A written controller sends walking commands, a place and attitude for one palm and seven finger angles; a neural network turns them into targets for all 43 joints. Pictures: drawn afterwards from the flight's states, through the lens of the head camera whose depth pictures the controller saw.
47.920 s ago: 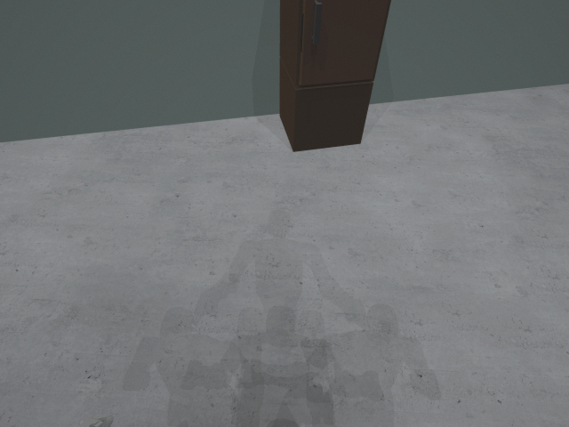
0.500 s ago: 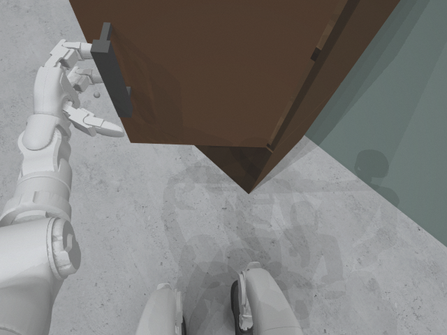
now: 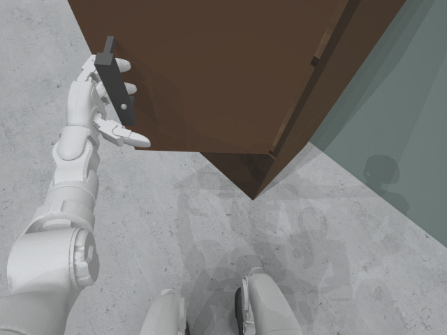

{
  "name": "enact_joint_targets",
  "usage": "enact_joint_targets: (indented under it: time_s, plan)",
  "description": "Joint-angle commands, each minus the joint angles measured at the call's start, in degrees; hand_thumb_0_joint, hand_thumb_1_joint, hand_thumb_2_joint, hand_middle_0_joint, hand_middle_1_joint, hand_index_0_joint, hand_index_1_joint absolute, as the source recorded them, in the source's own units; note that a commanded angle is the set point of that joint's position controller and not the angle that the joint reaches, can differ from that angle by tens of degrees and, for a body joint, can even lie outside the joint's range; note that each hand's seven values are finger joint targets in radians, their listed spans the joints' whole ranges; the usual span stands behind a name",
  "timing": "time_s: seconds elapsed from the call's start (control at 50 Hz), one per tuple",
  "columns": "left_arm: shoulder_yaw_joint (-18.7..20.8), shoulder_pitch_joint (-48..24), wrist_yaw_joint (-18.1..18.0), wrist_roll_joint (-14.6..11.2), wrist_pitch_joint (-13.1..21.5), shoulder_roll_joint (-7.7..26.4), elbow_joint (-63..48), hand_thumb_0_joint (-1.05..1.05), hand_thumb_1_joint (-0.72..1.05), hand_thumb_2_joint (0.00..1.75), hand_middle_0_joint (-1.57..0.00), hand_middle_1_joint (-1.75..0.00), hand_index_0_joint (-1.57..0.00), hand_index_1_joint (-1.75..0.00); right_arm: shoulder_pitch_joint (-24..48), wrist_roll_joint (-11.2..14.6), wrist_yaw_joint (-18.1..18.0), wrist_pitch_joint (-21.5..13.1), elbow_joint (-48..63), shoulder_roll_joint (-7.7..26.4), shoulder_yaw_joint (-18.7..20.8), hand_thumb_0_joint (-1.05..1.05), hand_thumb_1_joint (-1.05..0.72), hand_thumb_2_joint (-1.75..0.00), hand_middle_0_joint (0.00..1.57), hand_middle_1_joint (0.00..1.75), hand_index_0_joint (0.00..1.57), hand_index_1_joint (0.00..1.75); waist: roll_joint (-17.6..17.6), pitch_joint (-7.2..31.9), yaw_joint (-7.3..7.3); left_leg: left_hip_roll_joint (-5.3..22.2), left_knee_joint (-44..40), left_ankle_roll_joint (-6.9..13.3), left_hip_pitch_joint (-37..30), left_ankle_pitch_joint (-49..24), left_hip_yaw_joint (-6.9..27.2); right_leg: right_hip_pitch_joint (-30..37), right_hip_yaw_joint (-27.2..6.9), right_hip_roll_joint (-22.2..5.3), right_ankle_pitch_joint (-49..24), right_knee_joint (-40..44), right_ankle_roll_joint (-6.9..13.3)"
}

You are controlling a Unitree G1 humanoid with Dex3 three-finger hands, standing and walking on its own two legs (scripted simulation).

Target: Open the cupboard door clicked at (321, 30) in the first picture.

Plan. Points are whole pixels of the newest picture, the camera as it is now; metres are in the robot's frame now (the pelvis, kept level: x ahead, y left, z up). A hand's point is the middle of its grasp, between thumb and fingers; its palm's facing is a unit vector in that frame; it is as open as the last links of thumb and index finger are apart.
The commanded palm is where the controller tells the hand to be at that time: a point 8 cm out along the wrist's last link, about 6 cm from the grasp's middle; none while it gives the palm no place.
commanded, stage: slide the fingers in behind the handle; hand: left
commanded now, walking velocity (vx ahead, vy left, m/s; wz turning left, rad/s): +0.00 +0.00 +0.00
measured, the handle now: (120, 85) +0.55 +0.14 +0.05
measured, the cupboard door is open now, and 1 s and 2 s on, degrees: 44 43 60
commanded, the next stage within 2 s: close the thumb around the handle in 0.62 s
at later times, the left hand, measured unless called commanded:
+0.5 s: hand (129, 107) +0.50 +0.13 +0.06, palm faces -0.09 -1.00 -0.03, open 14.0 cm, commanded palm +0.47 +0.18 +0.05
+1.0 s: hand (130, 105) +0.51 +0.13 +0.05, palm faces -0.09 -1.00 -0.03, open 11.8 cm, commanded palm +0.48 +0.17 +0.05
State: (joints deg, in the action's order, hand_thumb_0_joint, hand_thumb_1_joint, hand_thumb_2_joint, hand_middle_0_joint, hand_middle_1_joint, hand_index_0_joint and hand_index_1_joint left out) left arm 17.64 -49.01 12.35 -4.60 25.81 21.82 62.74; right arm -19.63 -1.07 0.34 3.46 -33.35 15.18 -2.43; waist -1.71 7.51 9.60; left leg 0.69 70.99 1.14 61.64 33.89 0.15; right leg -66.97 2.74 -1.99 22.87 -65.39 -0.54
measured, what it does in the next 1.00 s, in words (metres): stands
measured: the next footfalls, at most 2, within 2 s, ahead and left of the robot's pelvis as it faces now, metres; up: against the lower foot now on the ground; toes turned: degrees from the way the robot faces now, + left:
none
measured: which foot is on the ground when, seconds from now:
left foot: down 0.00-1.00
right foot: down 0.00-1.00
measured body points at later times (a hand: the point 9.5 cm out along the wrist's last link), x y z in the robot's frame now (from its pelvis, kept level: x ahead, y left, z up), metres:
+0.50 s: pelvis +0.00 +0.00 +0.00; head +0.14 +0.01 +0.43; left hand +0.50 +0.18 +0.06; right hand +0.03 -0.27 -0.12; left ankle -0.01 +0.10 -0.63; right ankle +0.07 -0.13 -0.63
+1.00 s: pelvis +0.00 +0.00 +0.00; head +0.14 +0.01 +0.42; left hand +0.50 +0.18 +0.06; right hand +0.03 -0.26 -0.12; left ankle -0.01 +0.10 -0.63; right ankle +0.07 -0.13 -0.63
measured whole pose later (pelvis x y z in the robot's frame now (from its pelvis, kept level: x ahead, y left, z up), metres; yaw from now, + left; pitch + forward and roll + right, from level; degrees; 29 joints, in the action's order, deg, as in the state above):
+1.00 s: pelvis +0.00 +0.00 +0.00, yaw +0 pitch +25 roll -2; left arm 16.1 -51.3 9.3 -3.8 26.7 20.7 64.5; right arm -19.8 -1.6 0.6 3.4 -34.3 15.1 -2.2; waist -1.9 7.5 9.9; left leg 0.3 72.0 1.4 63.0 34.0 0.2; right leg -68.2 2.6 -2.3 23.0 -66.2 -0.8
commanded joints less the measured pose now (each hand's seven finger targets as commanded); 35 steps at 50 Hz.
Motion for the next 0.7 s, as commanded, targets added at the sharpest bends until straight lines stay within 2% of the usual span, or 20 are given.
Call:
enact_joint_targets:
  time_s: [0.0,0.06,0.1,0.14,0.16,0.18,0.24,0.26,0.28,0.32,0.34,0.38,0.4,0.44,0.48,0.52,0.58,0.62,0.66,0.68]
  plan:
    - [-0.4,-24.0,-0.5,-0.9,5.1,9.2,-12.4,0.0,-0.5,0.3,-0.3,-1.2,-0.3,-1.2,-9.1,-0.4,-0.5,-1.4,2.9,9.3,4.2,0.0,-0.9,-0.9,0.2,0.3,0.2,0.3,-4.0,30.3,0.64,-1.0,-9.6,-0.7,-13.5,-23.5,2.2,21.4,-0.7,2.5,-14.9,5.3,2.0]
    - [-1.6,-25.7,-0.9,-1.0,4.6,7.6,-11.2,0.0,-0.5,0.3,-0.3,-1.2,-0.3,-1.2,-9.0,-0.2,-0.7,-1.4,3.0,9.2,4.2,0.0,-0.9,-0.9,0.2,0.3,0.2,0.3,-2.5,27.2,1.56,-1.2,-9.8,-0.3,-11.3,-20.6,1.9,20.9,-0.7,2.5,-13.3,5.8,2.0]
    - [0.7,-25.3,-1.6,-0.7,4.3,10.3,-10.4,0.0,-0.5,0.3,-0.3,-1.2,-0.3,-1.2,-9.0,-0.3,-0.8,-1.3,2.6,9.5,4.1,0.0,-0.9,-0.9,0.2,0.3,0.2,0.3,-2.2,28.6,0.78,-1.4,-9.8,-0.3,-10.2,-19.8,1.8,22.4,-1.0,2.4,-13.3,5.7,1.9]
    - [-0.2,-26.4,-2.0,-0.3,4.6,9.6,-11.8,0.0,-0.5,0.3,-0.3,-1.2,-0.3,-1.2,-8.8,-0.4,-0.8,-1.5,2.8,9.3,4.2,0.0,-0.9,-0.9,0.2,0.3,0.2,0.3,-3.2,29.1,0.9,-1.5,-9.7,-0.3,-10.4,-20.0,1.6,22.5,-1.3,2.3,-13.7,5.6,1.9]
    - [-1.6,-27.4,-2.0,-0.6,5.1,7.7,-13.2,0.0,-0.5,0.3,-0.3,-1.2,-0.3,-1.2,-8.9,-0.5,-0.7,-1.8,3.1,9.1,4.1,0.0,-0.9,-0.9,0.2,0.3,0.2,0.3,-4.5,30.3,1.18,-1.6,-9.5,-0.3,-11.9,-21.3,1.7,22.0,-1.0,2.3,-14.4,5.3,2.1]
    - [-0.7,-26.4,-2.1,-0.3,5.3,8.9,-12.9,0.0,-0.5,0.3,-0.3,-1.2,-0.3,-1.2,-9.0,-0.6,-0.6,-1.7,2.5,9.2,4.3,0.0,-0.9,-0.9,0.2,0.3,0.2,0.3,-5.0,31.2,0.63,-1.3,-9.5,-0.6,-13.2,-22.4,1.9,21.7,-1.0,2.2,-14.8,5.2,2.1]
    - [-1.2,-25.9,-1.9,-0.3,5.1,8.4,-12.1,0.0,-0.5,0.3,-0.3,-1.2,-0.3,-1.2,-8.9,-0.5,-0.6,-1.6,2.6,9.2,4.3,0.0,-0.9,-0.9,0.2,0.3,0.2,0.3,-2.9,30.0,1.13,-1.4,-9.5,-0.3,-11.1,-21.3,1.5,23.3,-1.3,2.3,-15.2,5.6,1.9]
    - [-1.0,-26.4,-1.8,-0.7,5.6,8.4,-13.7,0.0,-0.5,0.3,-0.3,-1.2,-0.3,-1.2,-9.2,-0.5,-0.7,-1.8,3.0,9.2,4.3,0.0,-0.9,-0.9,0.2,0.3,0.2,0.3,-2.9,31.3,1.04,-1.5,-9.4,-0.2,-11.9,-22.3,1.7,23.8,-1.2,2.5,-16.0,5.3,2.1]
    - [-0.3,-24.8,-1.7,-0.5,5.4,9.2,-12.3,0.0,-0.5,0.3,-0.3,-1.2,-0.3,-1.2,-9.0,-0.4,-0.6,-1.7,2.7,9.3,4.4,0.0,-0.9,-0.9,0.2,0.3,0.2,0.3,-3.4,31.6,0.19,-1.4,-9.6,-0.5,-11.9,-22.1,1.6,23.9,-1.3,2.3,-15.8,5.3,2.1]
    - [-1.5,-25.9,-1.5,-0.8,4.8,7.8,-10.9,0.0,-0.5,0.3,-0.3,-1.2,-0.3,-1.2,-8.6,-0.3,-0.7,-1.6,2.4,9.3,4.2,0.0,-0.9,-0.9,0.2,0.3,0.2,0.3,-2.6,27.9,1.27,-1.5,-9.8,-0.2,-10.0,-19.3,1.4,22.7,-1.4,2.4,-13.7,6.2,1.9]
    - [0.2,-26.0,-1.6,-0.7,4.8,10.0,-11.1,0.0,-0.5,0.3,-0.3,-1.2,-0.3,-1.2,-9.0,-0.3,-0.8,-1.6,2.4,9.5,4.2,0.0,-0.9,-0.9,0.2,0.3,0.2,0.3,-1.3,28.2,0.9,-1.5,-10.1,-0.2,-9.5,-18.9,1.5,24.0,-1.3,2.4,-13.5,6.2,2.0]
    - [0.5,-25.2,-1.5,-0.9,5.3,10.0,-12.1,0.0,-0.5,0.3,-0.3,-1.2,-0.3,-1.2,-8.9,-0.4,-0.8,-1.9,2.7,9.4,4.2,0.0,-0.9,-0.9,0.2,0.3,0.2,0.3,-2.8,30.9,0.26,-1.7,-10.0,-0.2,-10.4,-19.7,1.4,24.7,-1.5,2.3,-14.4,5.9,2.0]
    - [1.0,-24.3,-1.5,-0.8,5.3,10.6,-11.6,0.0,-0.5,0.3,-0.3,-1.2,-0.3,-1.2,-9.0,-0.3,-0.8,-1.9,2.6,9.4,4.3,0.0,-0.9,-0.9,0.2,0.3,0.2,0.3,-2.5,30.5,0.21,-1.5,-10.0,-0.3,-10.7,-20.5,1.3,24.5,-1.5,2.3,-15.0,5.9,2.0]
    - [-0.8,-24.2,-1.0,-1.2,4.9,8.1,-11.1,0.0,-0.5,0.3,-0.3,-1.2,-0.3,-1.2,-8.8,-0.3,-0.7,-1.9,2.5,9.2,4.2,0.0,-0.9,-0.9,0.2,0.3,0.2,0.3,-2.0,29.1,0.85,-1.5,-10.0,-0.1,-9.9,-19.7,1.0,24.3,-1.5,2.3,-14.6,6.3,1.8]
    - [0.2,-24.1,-1.0,-1.1,4.9,9.7,-9.9,0.0,-0.5,0.3,-0.3,-1.2,-0.3,-1.2,-9.0,-0.2,-0.8,-1.9,2.3,9.5,4.1,0.0,-0.9,-0.9,0.2,0.3,0.2,0.3,-2.0,27.9,0.56,-1.5,-10.3,-0.3,-9.3,-19.0,1.4,23.6,-1.3,2.3,-13.6,6.1,2.0]
    - [0.0,-24.8,-1.1,-0.9,4.4,9.7,-8.8,0.0,-0.5,0.3,-0.3,-1.2,-0.3,-1.2,-8.7,-0.1,-0.9,-1.8,2.4,9.5,3.9,0.0,-0.9,-0.9,0.2,0.3,0.2,0.3,-0.9,25.9,1.11,-1.6,-10.2,0.0,-7.6,-16.9,1.1,23.1,-1.5,2.3,-12.0,6.5,1.8]
    - [1.9,-25.5,-1.1,-0.9,5.2,12.4,-10.5,0.0,-0.5,0.3,-0.3,-1.2,-0.3,-1.2,-8.8,-0.3,-1.0,-2.1,2.7,9.6,3.9,0.0,-0.9,-0.9,0.2,0.3,0.2,0.3,-2.7,29.3,0.34,-1.7,-9.8,-0.1,-8.6,-18.1,1.2,23.9,-1.8,2.3,-13.0,5.8,2.0]
    - [0.4,-26.8,-0.8,-0.7,5.4,10.9,-10.8,0.0,-0.5,0.3,-0.3,-1.2,-0.3,-1.2,-8.8,-0.4,-0.9,-2.1,2.5,9.6,3.9,0.0,-0.9,-0.9,0.2,0.3,0.2,0.3,-4.0,28.6,0.79,-1.5,-10.0,-0.4,-10.3,-18.8,1.9,21.7,-1.2,2.3,-12.1,5.5,2.1]
    - [-2.1,-27.5,-0.5,-1.3,6.0,7.5,-12.7,0.0,-0.5,0.3,-0.3,-1.2,-0.3,-1.2,-9.1,-0.4,-0.8,-2.3,2.9,9.5,4.2,0.0,-0.9,-0.9,0.2,0.3,0.2,0.3,-5.5,30.4,1.39,-1.2,-9.9,-0.6,-14.2,-22.0,2.5,19.8,-0.4,2.5,-13.0,5.1,2.3]
    - [-1.4,-26.0,-0.5,-1.2,5.6,8.0,-10.7,0.0,-0.5,0.3,-0.3,-1.2,-0.3,-1.2,-9.2,-0.4,-0.7,-2.1,2.3,9.8,4.3,0.0,-0.9,-0.9,0.2,0.3,0.2,0.3,-5.1,30.1,0.82,-1.0,-9.9,-1.0,-14.4,-22.3,2.8,19.2,-0.3,2.5,-12.7,5.1,2.3]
